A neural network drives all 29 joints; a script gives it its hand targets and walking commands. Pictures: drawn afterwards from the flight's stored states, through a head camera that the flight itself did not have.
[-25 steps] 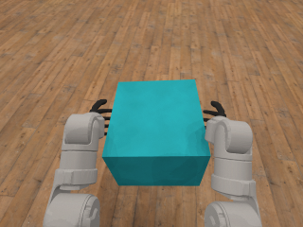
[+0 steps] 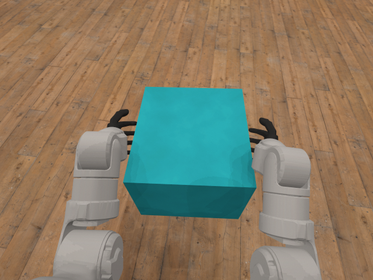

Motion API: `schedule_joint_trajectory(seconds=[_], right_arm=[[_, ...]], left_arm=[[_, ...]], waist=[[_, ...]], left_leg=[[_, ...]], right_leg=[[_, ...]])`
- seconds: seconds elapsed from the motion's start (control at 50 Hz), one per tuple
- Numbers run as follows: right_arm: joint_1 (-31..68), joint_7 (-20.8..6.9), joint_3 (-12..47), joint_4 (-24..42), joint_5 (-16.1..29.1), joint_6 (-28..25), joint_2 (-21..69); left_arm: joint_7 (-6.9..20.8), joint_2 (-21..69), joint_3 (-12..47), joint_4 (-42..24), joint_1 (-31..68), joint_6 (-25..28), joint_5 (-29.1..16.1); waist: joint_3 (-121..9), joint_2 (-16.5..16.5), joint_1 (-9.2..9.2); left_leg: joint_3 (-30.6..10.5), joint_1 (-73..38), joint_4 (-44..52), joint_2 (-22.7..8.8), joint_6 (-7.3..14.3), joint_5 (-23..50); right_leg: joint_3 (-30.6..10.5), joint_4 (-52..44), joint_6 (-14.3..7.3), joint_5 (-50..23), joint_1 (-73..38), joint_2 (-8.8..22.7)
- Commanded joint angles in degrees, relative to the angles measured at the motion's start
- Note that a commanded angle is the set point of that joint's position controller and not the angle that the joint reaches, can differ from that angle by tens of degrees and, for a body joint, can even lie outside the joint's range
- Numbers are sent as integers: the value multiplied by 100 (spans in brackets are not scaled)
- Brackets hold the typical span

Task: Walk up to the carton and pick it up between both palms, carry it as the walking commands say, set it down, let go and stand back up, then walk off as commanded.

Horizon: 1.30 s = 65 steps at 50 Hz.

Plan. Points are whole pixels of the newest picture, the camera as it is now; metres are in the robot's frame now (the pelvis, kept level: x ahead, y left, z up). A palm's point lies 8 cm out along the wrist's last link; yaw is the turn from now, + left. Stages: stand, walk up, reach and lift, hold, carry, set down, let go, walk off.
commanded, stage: carry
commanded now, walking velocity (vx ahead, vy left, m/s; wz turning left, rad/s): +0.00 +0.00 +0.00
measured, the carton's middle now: (191, 152) +0.40 -0.01 +0.01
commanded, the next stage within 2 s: none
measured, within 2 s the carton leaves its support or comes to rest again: neither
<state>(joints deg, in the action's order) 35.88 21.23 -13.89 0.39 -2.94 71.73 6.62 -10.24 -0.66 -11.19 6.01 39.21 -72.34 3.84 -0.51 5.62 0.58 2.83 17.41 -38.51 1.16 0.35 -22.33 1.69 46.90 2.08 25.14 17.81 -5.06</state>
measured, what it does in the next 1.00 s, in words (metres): walks ahead: right foot, then left foot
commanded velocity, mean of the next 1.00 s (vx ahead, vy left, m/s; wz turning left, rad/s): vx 0.00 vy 0.00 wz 0.00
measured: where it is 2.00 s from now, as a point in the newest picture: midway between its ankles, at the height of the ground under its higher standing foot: (197, 187)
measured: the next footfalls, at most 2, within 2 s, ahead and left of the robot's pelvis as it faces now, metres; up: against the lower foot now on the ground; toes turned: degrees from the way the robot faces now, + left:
right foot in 0.14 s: +0.12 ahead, -0.06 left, +0.00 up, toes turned -3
left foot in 0.50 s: +0.30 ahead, +0.04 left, +0.01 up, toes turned +0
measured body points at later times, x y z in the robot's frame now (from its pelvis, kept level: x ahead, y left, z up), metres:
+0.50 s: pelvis +0.20 -0.05 +0.00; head +0.23 -0.04 +0.45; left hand +0.57 +0.09 +0.09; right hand +0.54 -0.22 +0.10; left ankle +0.24 +0.04 -0.71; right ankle +0.08 -0.07 -0.70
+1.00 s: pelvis +0.38 -0.06 -0.01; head +0.43 -0.07 +0.44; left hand +0.77 +0.07 +0.07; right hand +0.73 -0.24 +0.06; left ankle +0.27 +0.04 -0.71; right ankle +0.26 -0.13 -0.66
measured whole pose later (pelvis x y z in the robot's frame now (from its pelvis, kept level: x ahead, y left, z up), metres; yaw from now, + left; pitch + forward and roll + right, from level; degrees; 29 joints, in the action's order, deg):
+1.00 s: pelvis +0.38 -0.06 -0.01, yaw -4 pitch +7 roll +0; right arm 32.7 20.0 -14.0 -4.5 -3.9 62.1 7.6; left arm -10.1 1.8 -12.8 9.2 34.4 -62.0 4.9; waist -2.4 -1.7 0.5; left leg 4.2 17.4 -44.0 -0.5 3.8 -29.7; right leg 3.2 61.1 0.4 33.1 25.3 -3.2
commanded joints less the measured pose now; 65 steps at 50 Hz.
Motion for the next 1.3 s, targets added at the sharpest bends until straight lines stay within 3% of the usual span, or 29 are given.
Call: schedule_joint_trajectory(seconds=[0.0,0.04,0.1,0.14,0.16,0.28,0.4,0.44,0.48,0.5,0.52,0.56,0.58,0.6,0.68,0.84,0.88,0.9,0.92,0.94,0.96,0.98,1.06,1.08,1.1,1.12,1.18,1.24,1.28], right_arm=[[3858,-2978,3524,232,2546,-255,5541],[4492,-2965,3757,790,2663,-211,5811],[5469,-2884,3835,1223,2754,-156,5648],[5122,-2836,3930,1326,2683,-222,5506],[5165,-2894,4118,1947,2928,-215,5807],[4503,-2904,3759,701,2757,-293,5453],[3830,-3166,3430,271,2623,-181,5721],[3838,-3131,3519,267,2573,-368,5737],[4342,-3127,3342,-2,2426,-525,5408],[3430,-3194,2182,-2039,1380,-810,4940],[4155,-3199,2878,-792,1970,-872,5256],[4031,-3169,3601,125,2516,-656,5711],[2323,-3234,2847,-1173,1685,-681,5727],[5502,-3146,3871,763,2824,-805,5598],[4335,-3049,3688,710,2444,-645,5678],[4602,-3112,3677,638,2613,-823,5509],[3969,-3109,2969,-671,1922,-1099,5134],[3479,-3126,2362,-1702,1362,-1368,4898],[4566,-3016,3785,665,2581,-1313,5058],[4998,-3002,4149,1140,2910,-1189,5080],[2717,-3051,3858,596,2458,-994,5480],[1169,-3064,3670,645,2038,-818,5613],[4714,-2936,4351,2126,2747,-623,5201],[3255,-2967,3672,685,1955,-662,5033],[2663,-3030,4342,1915,2234,-534,5299],[2511,-3117,4294,1674,2274,-537,5502],[4788,-3188,4769,2089,3021,-617,5481],[1816,-3328,3505,-459,1832,-794,5350],[3175,-3325,4067,933,2536,-843,5604]], left_arm=[[1789,6755,3585,-1639,4327,443,-2827],[1864,7001,3647,-1703,4742,456,-3003],[1939,6820,3136,-1309,4569,403,-2824],[1940,6736,2967,-894,3971,504,-2786],[1905,6877,3144,-1626,3714,569,-2756],[1823,6315,3050,-1178,3680,611,-2633],[1793,6556,3288,-1720,3779,623,-2386],[1887,6434,3518,-1800,4247,699,-2589],[1895,6380,3398,-898,4305,758,-2427],[1930,5995,2351,966,3472,1020,-1499],[1945,6409,3096,-89,4186,1051,-2078],[1932,6667,3628,-1142,4147,886,-2635],[1998,6789,2924,-49,2724,925,-1936],[1937,6682,3662,-1306,5029,982,-2807],[1975,6768,3365,-853,3648,926,-2496],[1793,6250,3370,-1386,4279,1098,-2495],[1777,5966,2717,-168,3969,1413,-1943],[1774,5770,2324,595,3964,1654,-1554],[1749,6024,3665,-1631,4788,1530,-2707],[1757,6530,4160,-1500,4489,1262,-2904],[1858,6792,3888,-1274,2567,1042,-2554],[1939,6955,3641,-1228,1241,964,-2406],[1868,6671,3712,-1664,3527,895,-2679],[1991,6485,2885,-61,1676,926,-1882],[2030,6890,3334,-632,484,727,-2024],[2030,6770,3284,-845,816,836,-1907],[1899,6809,3897,-1607,3214,1002,-2435],[1880,6200,3287,-980,1990,1285,-1631],[1825,6528,4210,-2744,3862,1315,-2485]], waist=[[-3546,-3464,295],[-3300,-1606,275],[-3845,-763,-153],[-4267,2255,-174],[-4445,1898,-172],[-3392,391,-277],[-3250,-573,-234],[-3251,-603,-41],[-3722,-1916,165],[-3742,-2188,123],[-3615,-1816,57],[-3495,-1614,47],[-3483,-1657,-19],[-3724,-1658,-112],[-4174,895,-131],[-3796,103,-255],[-4194,-467,-94],[-4175,-1459,102],[-4603,-2226,341],[-3998,-3616,286],[-3483,-3356,321],[-3214,-1710,387],[-3439,-527,-75],[-3718,-428,-395],[-4079,1111,-318],[-3891,1401,-246],[-2627,381,-427],[-2780,126,-348],[-3291,-205,-290]], left_leg=[[-1734,-6095,-317,-2075,1555,9341],[-1559,-5443,-250,-1932,1021,7350],[-39,-2757,-1150,-1125,323,6578],[158,990,-2364,133,-243,-1349],[-334,1219,-2464,-10,-59,-1408],[170,2080,-2077,138,42,-872],[516,885,149,247,13,1049],[431,-924,616,68,281,2613],[-1748,-3463,346,-1878,1493,8347],[-2074,-3636,249,-2332,1930,8921],[-1971,-2954,381,-2283,1858,7503],[-1542,-3840,-50,-1695,1303,7495],[-979,-3657,-225,-1457,914,7139],[-605,-3024,-384,-1288,726,6949],[-70,804,-575,-242,44,-545],[538,1586,-672,68,49,214],[591,-243,200,-18,157,2931],[116,-2312,137,-459,392,5952],[-741,-5257,-789,-1109,919,10086],[-1381,-6324,-672,-1671,1286,11743],[-1767,-6203,-470,-1975,1344,10215],[-1860,-6179,-303,-1791,1166,9232],[-50,-3078,-1295,-945,221,8168],[135,-1394,-2082,-869,-30,5835],[187,299,-2774,-245,-227,799],[-268,1170,-3404,300,-214,-1433],[-545,2466,-3178,319,26,-1663],[-292,2912,-1999,-47,97,-1342],[-58,2315,-1187,-104,120,-515]], right_leg=[[-367,1786,412,2375,4238,197],[-491,-250,81,1669,3826,577],[370,-2513,-125,-2885,-453,157],[-1906,-1428,-645,-10025,-4101,2008],[-1871,-1117,-1039,-11078,-4454,2119],[-1130,-1530,460,-9780,-4198,1614],[-653,-947,-235,-8085,-3081,1343],[-229,-233,57,-7474,-1394,1163],[-206,1445,342,-1441,1063,386],[-396,1790,85,1230,1495,181],[-609,1691,-142,1539,1243,380],[-288,-781,-183,731,1767,375],[-173,-1550,-128,-256,1325,398],[-16,-2076,-32,-1648,403,438],[-1433,-953,-791,-9024,-3626,2001],[-1293,-430,-580,-10265,-4275,1746],[-535,528,-364,-10030,-2991,1281],[-288,1347,54,-8127,-953,1080],[290,2287,346,-4250,1954,477],[366,2730,135,1748,4033,-186],[2,2413,28,2733,4762,199],[156,1522,-178,2445,4903,246],[968,-1972,-272,-1475,513,-284],[265,-2014,-393,-3973,-1647,355],[-1411,-1391,-930,-8509,-3354,1707],[-2101,-1062,-1418,-10774,-3844,2260],[-2251,-1218,-1635,-9947,-3410,2169],[-1742,-902,-1390,-8910,-3771,1833],[-1301,-866,-1276,-8594,-3517,1817]])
